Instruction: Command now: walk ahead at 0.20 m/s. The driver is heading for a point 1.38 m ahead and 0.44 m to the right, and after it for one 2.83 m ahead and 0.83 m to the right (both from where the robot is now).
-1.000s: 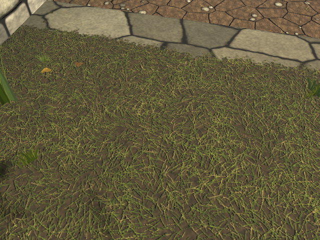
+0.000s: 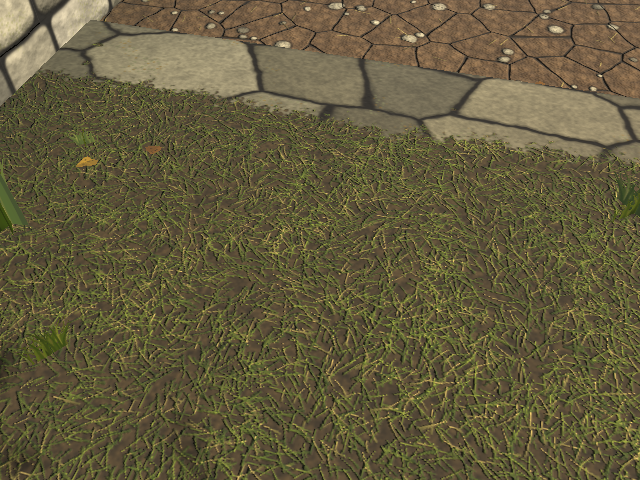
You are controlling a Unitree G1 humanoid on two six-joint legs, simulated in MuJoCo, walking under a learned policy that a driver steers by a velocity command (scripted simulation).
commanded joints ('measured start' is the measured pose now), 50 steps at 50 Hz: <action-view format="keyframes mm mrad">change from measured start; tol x32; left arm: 1 36 51 6 -39 -12 -36 0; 10 452 261 79 36 -4 -116 -47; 33 331 -8 -18 -110 21 -99 -54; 50 -222 113 49 -292 -4 -82 -51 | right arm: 1 91 -111 -22 -15 16 -31 0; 27 -456 -109 0 -346 15 -98 84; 33 172 -337 -84 -187 -25 -91 67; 50 52 -206 -25 -127 -30 -114 32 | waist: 1 -22 72 187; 7 67 152 155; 10 180 -347 91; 27 50 -97 141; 33 -110 265 -452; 50 -39 41 35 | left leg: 1 -84 104 -180 -207 -448 119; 7 -198 285 -422 -319 -349 199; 13 -727 71 -78 697 22 66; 28 -385 29 73 -11 337 76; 31 74 -30 87 -37 317 143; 33 689 427 -680 -172 60 378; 39 -19 238 -238 -428 280 220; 50 99 230 30 -486 397 153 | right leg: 1 -264 15 -14 -18 -258 -74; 8 61 -3 -26 -96 -42 -144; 11 289 -387 709 -403 3 -306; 16 272 -220 192 -374 543 -153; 26 163 -221 54 -471 598 -153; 31 182 -195 -11 43 1202 -86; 33 -426 72 39 736 -84 -13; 34 -535 40 154 880 -123 -44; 50 -602 -117 44 223 535 -33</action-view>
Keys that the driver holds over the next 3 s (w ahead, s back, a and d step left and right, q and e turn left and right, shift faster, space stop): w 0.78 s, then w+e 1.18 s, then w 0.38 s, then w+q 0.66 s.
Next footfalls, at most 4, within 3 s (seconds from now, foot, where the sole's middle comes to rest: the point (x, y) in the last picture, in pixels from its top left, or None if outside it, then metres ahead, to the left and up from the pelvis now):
0.64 left None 0.40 0.09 -0.77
1.22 right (409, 403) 0.69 -0.17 -0.77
1.72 left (362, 287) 1.02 -0.09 -0.77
2.26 right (505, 273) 1.06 -0.47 -0.77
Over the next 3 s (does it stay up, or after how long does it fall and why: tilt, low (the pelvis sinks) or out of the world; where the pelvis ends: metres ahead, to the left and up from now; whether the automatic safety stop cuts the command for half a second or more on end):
stays up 1.35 -0.48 0.01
